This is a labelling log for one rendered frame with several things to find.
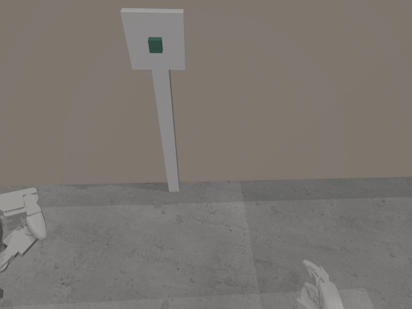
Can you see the button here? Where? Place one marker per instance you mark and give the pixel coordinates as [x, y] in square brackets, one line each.
[155, 45]

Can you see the robot right hand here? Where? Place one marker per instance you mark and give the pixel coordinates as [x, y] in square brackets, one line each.
[326, 296]

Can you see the robot left hand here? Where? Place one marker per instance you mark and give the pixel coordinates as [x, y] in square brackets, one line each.
[20, 212]

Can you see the panel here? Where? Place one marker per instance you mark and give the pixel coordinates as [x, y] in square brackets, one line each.
[140, 24]

